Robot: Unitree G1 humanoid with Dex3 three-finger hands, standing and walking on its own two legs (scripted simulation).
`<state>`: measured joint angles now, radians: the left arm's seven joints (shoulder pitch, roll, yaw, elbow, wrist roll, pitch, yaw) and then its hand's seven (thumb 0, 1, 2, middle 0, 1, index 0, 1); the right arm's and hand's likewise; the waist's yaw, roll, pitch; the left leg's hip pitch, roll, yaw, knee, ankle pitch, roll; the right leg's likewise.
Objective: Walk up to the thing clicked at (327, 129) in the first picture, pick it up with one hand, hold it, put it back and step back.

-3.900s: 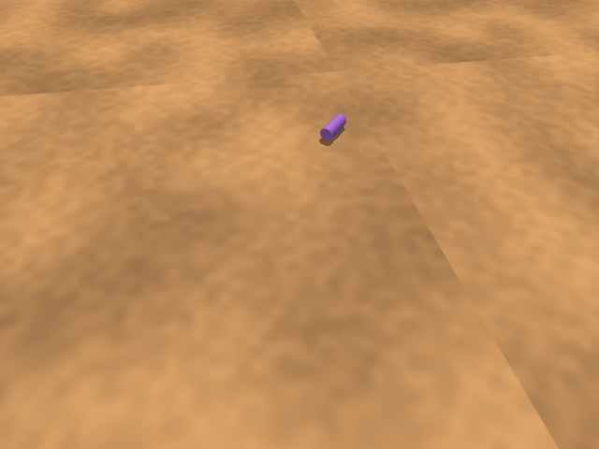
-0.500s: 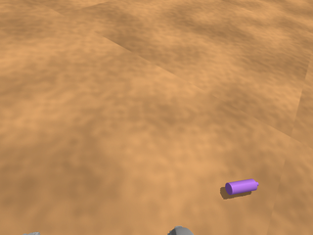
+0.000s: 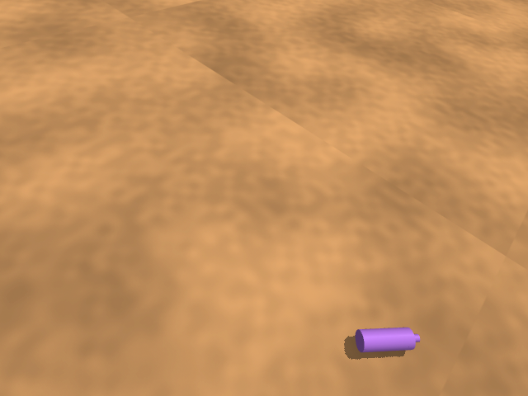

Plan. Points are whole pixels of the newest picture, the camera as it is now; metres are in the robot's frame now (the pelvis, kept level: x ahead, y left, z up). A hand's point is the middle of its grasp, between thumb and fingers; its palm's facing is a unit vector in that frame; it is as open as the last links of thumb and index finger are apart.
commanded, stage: walk up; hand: left
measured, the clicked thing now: (389, 339) +0.48 -0.51 -0.70
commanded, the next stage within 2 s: none
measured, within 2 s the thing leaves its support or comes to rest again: neither
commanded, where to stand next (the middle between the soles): +0.10 -0.79 m, yaw +5 degrees
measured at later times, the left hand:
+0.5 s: hand out of the picture +0.09 +0.03 -0.14, palm faces -0.07 -0.93 -0.37, open 7.4 cm
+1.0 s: hand out of the picture +0.12 -0.16 -0.16, palm faces -0.09 -0.93 -0.36, open 7.4 cm
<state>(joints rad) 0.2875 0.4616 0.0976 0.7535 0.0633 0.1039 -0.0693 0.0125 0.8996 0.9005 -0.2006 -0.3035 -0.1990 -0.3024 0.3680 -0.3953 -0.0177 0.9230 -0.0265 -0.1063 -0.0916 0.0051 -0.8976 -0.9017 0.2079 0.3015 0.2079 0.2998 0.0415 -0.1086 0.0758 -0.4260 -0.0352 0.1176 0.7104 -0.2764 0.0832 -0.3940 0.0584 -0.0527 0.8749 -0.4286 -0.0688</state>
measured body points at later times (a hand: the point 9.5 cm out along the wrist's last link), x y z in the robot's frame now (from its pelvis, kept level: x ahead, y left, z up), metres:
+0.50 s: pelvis +0.01 -0.24 -0.01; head +0.03 -0.24 +0.44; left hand +0.10 +0.08 -0.11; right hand +0.03 -0.63 -0.09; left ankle +0.05 -0.10 -0.65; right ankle +0.03 -0.37 -0.71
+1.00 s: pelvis -0.01 -0.46 -0.02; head +0.02 -0.41 +0.43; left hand +0.13 -0.12 -0.13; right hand +0.01 -0.85 -0.05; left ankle +0.08 -0.24 -0.71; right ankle +0.03 -0.67 -0.68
